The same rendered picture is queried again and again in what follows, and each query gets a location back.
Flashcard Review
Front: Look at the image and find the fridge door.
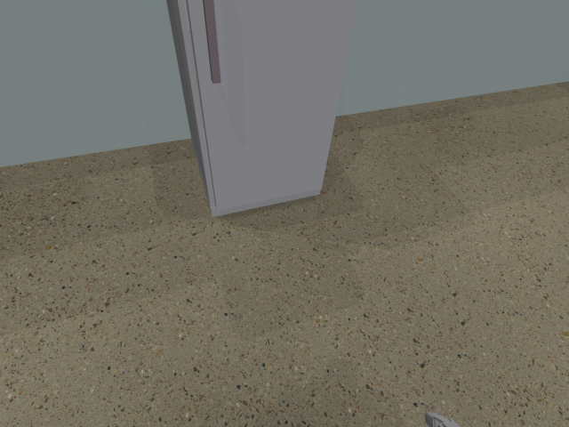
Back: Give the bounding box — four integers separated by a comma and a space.
186, 0, 358, 211

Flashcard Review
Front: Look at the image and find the handle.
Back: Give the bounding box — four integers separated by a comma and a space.
203, 0, 221, 84

